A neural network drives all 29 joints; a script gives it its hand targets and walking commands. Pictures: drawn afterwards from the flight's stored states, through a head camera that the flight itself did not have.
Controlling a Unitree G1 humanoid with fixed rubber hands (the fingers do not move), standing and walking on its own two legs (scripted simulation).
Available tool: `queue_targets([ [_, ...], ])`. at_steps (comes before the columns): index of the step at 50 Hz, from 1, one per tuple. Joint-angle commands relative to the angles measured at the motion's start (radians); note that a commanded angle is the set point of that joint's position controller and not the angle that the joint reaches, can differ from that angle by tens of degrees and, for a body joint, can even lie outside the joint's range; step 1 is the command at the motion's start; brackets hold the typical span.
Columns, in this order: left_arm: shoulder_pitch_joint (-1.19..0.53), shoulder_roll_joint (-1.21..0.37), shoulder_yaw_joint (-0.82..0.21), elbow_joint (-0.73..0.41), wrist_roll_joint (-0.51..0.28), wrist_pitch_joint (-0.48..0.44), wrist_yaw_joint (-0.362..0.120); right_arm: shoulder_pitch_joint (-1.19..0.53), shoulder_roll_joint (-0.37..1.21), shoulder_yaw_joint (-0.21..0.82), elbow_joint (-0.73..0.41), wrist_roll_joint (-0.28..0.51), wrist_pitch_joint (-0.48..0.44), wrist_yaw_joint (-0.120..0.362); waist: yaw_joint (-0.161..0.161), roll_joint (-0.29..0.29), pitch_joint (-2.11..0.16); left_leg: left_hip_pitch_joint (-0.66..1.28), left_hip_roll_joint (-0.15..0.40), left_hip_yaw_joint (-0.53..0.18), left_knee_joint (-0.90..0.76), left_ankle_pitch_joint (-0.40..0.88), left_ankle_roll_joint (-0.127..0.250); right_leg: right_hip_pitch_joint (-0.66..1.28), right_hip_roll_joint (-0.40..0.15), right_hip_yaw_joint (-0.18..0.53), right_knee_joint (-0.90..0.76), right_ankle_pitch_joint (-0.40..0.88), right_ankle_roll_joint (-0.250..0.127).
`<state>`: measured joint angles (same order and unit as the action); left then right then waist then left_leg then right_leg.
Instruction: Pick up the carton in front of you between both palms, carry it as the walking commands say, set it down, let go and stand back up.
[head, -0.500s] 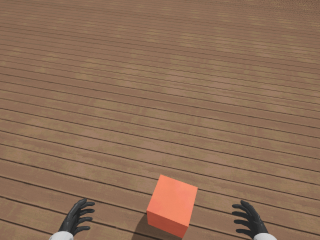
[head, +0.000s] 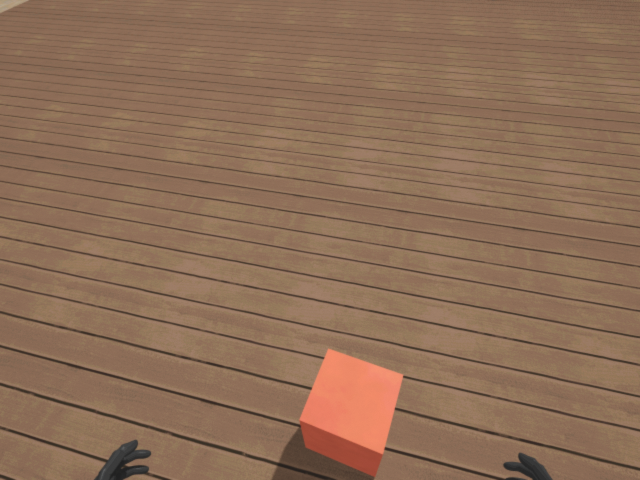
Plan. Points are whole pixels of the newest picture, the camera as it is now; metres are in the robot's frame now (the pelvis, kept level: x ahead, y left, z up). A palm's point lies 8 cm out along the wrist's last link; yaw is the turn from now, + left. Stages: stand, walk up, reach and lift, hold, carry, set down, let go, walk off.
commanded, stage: stand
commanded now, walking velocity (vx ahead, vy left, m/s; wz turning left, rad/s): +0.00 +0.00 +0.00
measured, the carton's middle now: (351, 413) +0.41 -0.04 -0.64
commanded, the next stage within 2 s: none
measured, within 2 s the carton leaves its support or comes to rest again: neither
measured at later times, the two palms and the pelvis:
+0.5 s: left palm out of the picture +0.10 +0.28 -0.09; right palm out of the picture +0.07 -0.29 -0.11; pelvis -0.01 +0.00 +0.00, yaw -1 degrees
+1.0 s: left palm out of the picture +0.08 +0.29 -0.09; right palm out of the picture +0.04 -0.29 -0.11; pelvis -0.02 +0.01 +0.01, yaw -3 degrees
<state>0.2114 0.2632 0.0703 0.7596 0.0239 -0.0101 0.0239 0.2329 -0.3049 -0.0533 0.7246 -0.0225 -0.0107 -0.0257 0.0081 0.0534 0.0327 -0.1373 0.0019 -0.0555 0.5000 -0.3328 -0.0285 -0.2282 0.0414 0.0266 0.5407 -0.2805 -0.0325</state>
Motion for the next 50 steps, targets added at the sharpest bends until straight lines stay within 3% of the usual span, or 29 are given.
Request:
queue_targets([
  [1, -0.022, 0.156, 0.034, -0.048, -0.001, -0.014, 0.005, -0.009, -0.118, -0.025, -0.047, 0.002, -0.015, -0.008, -0.002, -0.063, -0.044, -0.01, 0.045, -0.029, -0.053, 0.211, 0.012, 0.031, -0.1, 0.098, -0.098, 0.262, 0.005],
  [50, -0.068, 0.208, -0.007, 0.158, -0.02, -0.011, 0.006, -0.022, -0.182, -0.001, 0.165, 0.015, -0.021, -0.01, -0.008, -0.058, 0.001, 0.013, 0.094, -0.028, -0.174, 0.111, 0.029, 0.023, -0.109, 0.16, -0.185, 0.165, 0.009],
])
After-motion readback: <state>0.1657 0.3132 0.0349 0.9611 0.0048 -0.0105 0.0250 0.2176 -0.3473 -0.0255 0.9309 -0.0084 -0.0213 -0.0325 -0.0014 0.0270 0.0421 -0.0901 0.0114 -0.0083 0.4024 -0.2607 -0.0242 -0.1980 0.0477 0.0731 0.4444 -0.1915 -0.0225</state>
